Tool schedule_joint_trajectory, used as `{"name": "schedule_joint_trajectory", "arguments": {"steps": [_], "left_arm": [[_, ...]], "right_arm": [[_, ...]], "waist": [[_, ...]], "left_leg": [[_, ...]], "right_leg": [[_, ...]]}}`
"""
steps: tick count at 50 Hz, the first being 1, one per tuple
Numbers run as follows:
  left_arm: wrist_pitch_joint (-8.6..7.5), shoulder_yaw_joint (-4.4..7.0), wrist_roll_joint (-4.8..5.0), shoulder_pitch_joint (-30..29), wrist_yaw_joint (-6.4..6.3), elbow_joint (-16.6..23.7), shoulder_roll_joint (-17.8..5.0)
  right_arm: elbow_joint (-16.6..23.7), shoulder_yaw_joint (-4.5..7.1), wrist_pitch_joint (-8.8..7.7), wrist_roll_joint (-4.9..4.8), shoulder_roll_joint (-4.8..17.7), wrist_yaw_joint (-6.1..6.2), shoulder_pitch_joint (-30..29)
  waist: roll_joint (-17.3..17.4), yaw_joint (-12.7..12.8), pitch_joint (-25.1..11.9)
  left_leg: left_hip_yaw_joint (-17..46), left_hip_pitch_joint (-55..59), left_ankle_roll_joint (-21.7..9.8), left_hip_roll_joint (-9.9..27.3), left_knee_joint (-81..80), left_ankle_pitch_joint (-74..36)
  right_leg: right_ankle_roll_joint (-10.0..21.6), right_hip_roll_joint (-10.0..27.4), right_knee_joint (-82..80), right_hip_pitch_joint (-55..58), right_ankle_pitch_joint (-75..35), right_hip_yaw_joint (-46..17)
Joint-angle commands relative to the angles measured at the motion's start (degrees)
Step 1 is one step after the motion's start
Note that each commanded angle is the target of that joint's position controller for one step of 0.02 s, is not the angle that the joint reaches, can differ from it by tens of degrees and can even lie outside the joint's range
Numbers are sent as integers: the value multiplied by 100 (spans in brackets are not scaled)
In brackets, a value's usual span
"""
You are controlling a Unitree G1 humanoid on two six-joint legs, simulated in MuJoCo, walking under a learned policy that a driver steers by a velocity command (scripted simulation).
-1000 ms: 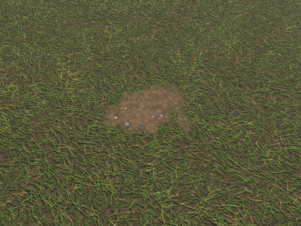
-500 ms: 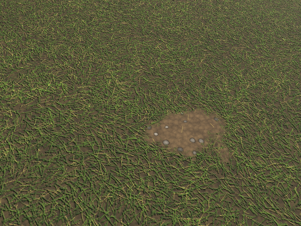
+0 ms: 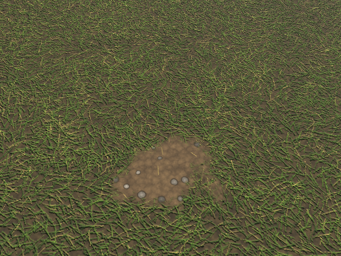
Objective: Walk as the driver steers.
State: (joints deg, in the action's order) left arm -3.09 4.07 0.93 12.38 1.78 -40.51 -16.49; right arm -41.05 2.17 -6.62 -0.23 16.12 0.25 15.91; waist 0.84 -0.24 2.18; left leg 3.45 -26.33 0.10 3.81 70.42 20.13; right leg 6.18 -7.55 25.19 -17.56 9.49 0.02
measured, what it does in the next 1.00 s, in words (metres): walks ahead: left foot, then right foot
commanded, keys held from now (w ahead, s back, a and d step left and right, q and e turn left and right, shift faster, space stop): w+e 0.14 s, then w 0.10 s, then w+q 0.76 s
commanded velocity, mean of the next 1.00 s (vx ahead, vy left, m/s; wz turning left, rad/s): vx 0.50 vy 0.00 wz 0.11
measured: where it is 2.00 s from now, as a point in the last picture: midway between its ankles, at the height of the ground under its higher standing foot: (142, 123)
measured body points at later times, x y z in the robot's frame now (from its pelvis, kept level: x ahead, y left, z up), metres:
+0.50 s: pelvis +0.29 +0.07 +0.01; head +0.32 +0.08 +0.46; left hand +0.47 +0.31 -0.10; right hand +0.33 -0.21 -0.10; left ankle +0.33 +0.15 -0.73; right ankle +0.28 -0.09 -0.66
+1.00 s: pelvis +0.55 +0.02 +0.01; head +0.57 +0.01 +0.46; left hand +0.58 +0.31 -0.10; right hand +0.74 -0.24 -0.09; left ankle +0.57 +0.17 -0.65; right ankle +0.54 -0.10 -0.73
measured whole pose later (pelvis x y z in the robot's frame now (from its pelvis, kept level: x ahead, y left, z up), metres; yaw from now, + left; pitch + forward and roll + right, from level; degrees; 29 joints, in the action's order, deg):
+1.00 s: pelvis +0.55 +0.02 +0.01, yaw +11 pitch +1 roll -2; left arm -5.3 3.7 -0.4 16.3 0.3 -44.8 -15.2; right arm -38.0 4.2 -1.3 -1.4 18.8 -0.1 14.5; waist 3.5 2.2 0.4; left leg 3.5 -36.3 0.8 4.0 62.4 15.4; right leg 1.4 -1.6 18.6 -8.1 12.0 4.2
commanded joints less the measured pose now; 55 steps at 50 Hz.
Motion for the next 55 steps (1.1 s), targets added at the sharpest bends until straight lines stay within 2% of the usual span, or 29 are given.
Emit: {"name": "schedule_joint_trajectory", "arguments": {"steps": [1,3,5,7,9,12,14,15,16,17,18,19,20,22,24,29,34,36,37,38,39,40,41,42,43,45,47,51,55], "left_arm": [[-102,152,-13,-155,-94,428,-636],[-115,187,-8,-136,-150,385,-796],[-79,217,27,-23,-198,323,-882],[-25,236,67,321,-220,221,-934],[0,219,95,562,-224,107,-908],[10,190,57,649,-219,17,-822],[29,156,-15,574,-189,39,-734],[26,46,-87,626,-172,108,-462],[-59,-65,22,1525,-174,143,-100],[-121,-79,45,1521,-159,106,-330],[-143,28,104,860,-143,200,-778],[-168,14,47,269,-149,330,-792],[-206,3,-65,-58,-158,444,-703],[-231,7,-140,13,-154,454,-543],[-214,-30,-170,79,-160,409,-417],[-265,-155,-137,-881,-117,543,-185],[-367,-77,-41,-1446,-52,681,-403],[-415,-5,-24,-1253,-53,647,-521],[-431,52,-30,-917,-74,549,-588],[-444,137,-77,-371,-121,451,-754],[-435,236,-143,574,-181,343,-1107],[-329,339,-164,923,-159,157,-1515],[-304,253,-67,797,-136,174,-1019],[-291,162,-51,602,-151,206,-686],[-279,101,-95,327,-146,224,-546],[-267,39,-161,43,-151,152,-362],[-309,69,-140,23,-152,52,-410],[-322,157,-124,59,-176,-158,-715],[-275,159,-47,343,-169,-389,-881]], "right_arm": [[480,204,-2,111,674,4,130],[616,137,58,157,534,28,-190],[726,53,42,167,352,22,-694],[820,28,3,92,320,-16,-1191],[853,65,-37,-7,445,-75,-1336],[847,185,-89,-18,703,-133,-1167],[666,308,-109,21,882,-117,-448],[588,373,-123,95,1109,-94,291],[414,519,-70,185,1696,-109,863],[291,468,-36,13,1380,-197,1134],[376,340,-9,-54,969,-188,760],[459,292,46,-4,845,-175,436],[475,263,84,32,800,-181,237],[493,207,94,58,661,-161,95],[433,214,91,-4,672,-128,131],[233,323,205,-92,957,18,428],[93,353,339,-150,968,69,773],[108,372,391,-146,965,83,685],[132,348,412,-141,860,84,620],[196,285,403,-111,666,77,530],[330,159,377,-19,294,65,497],[531,75,312,-170,84,70,1192],[380,198,313,-249,671,93,1096],[414,274,344,-200,911,85,569],[427,281,373,-140,838,82,363],[537,289,412,-112,669,13,148],[622,241,464,-138,444,-36,74],[825,168,473,-91,319,-105,-339],[1015,65,387,-86,157,-232,-1074]], "waist": [[-202,-192,-249],[-257,-160,-78],[-358,46,-68],[-437,341,-186],[-567,438,-299],[-742,292,-338],[-753,-106,-571],[-372,-419,-1220],[1379,-187,-2035],[1824,-288,-2090],[1040,-385,-1241],[440,-397,-772],[175,-315,-354],[390,-57,-300],[531,18,-379],[475,-265,-217],[496,-382,-169],[604,-195,-212],[603,1,-327],[532,285,-671],[-218,660,-1426],[-1945,327,-1870],[-1379,424,-1345],[-887,521,-730],[-573,406,-458],[-698,199,-131],[-734,130,-91],[-496,150,-50],[-354,409,92]], "left_leg": [[81,-965,249,341,-507,-271],[-117,-829,435,278,-1332,-732],[-227,-460,485,90,-2421,-1673],[-267,-116,505,-181,-3315,-2415],[-133,-24,443,-224,-3748,-2627],[12,73,133,-141,-4018,-2147],[-269,924,-202,-276,-4211,-1754],[290,2070,-549,295,-4080,-1787],[2885,4015,-1608,1470,-4560,-753],[4631,4359,-1862,1778,-5451,702],[4079,3817,-1598,1641,-5501,1185],[3303,3096,-1429,1359,-5479,719],[2753,2449,-1405,1117,-5538,16],[2176,1901,-1328,725,-5719,-880],[1814,1728,-1414,591,-5803,-1483],[1290,1303,-1301,367,-5817,-1694],[1788,1506,-1167,473,-5454,-1215],[2022,1588,-1054,479,-5150,-1190],[2001,1502,-939,332,-4857,-1238],[1799,1188,-758,80,-4188,-1327],[1221,425,-515,-324,-2507,-462],[527,-1374,-236,-884,-937,1441],[601,-2074,-135,-417,-141,1213],[552,-2189,-102,-247,80,685],[453,-1994,-50,-91,32,271],[400,-1701,-10,163,-260,-170],[254,-1570,43,238,-455,-361],[148,-1637,140,306,-1396,-1173],[-166,-1081,-30,128,-2804,-2055]], "right_leg": [[1289,1589,-1390,520,-1186,-1893],[1175,1363,-1436,-84,-1474,-1468],[901,1028,-1272,-373,-1224,-1131],[733,981,-1102,-283,-795,-1210],[650,1211,-893,156,-429,-1469],[459,1616,-380,847,-322,-1933],[246,1437,431,997,-1340,-1730],[41,1117,1800,629,-1158,-1350],[-447,259,4082,-1191,389,-638],[-516,260,4798,-2268,2216,-795],[-452,644,5179,-2744,1831,-855],[-409,849,5024,-2708,1399,-664],[-392,994,4606,-2657,1138,-573],[-437,1175,3846,-2106,776,-551],[-580,1126,3248,-1872,715,-402],[-863,855,1212,-1275,-676,-312],[-831,656,358,-742,-903,-467],[-694,651,107,-304,-630,-448],[-571,684,-118,219,-596,-396],[-375,991,-136,1134,-486,-579],[-1,2044,-121,2528,-90,-1584],[890,3169,-600,3774,1083,-3995],[889,3161,-838,3428,2124,-4254],[662,2887,-883,2858,1795,-3380],[519,2611,-991,2310,1061,-2688],[405,2263,-1247,1573,96,-1777],[436,2171,-1458,1286,-490,-1227],[497,2190,-1599,1287,-1414,-415],[355,2068,-1633,1260,-1498,181]]}}
Next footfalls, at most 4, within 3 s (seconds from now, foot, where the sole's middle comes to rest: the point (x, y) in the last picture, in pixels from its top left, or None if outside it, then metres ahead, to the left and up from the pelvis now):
0.30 left None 0.37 0.14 -0.77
0.78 right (198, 223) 0.58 -0.09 -0.77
1.26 left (119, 173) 0.81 0.24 -0.77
1.80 right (168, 119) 1.13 0.03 -0.77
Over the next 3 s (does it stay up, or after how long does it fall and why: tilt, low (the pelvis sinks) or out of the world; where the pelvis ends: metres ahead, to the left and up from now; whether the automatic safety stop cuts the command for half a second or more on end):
stays up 1.64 0.07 0.01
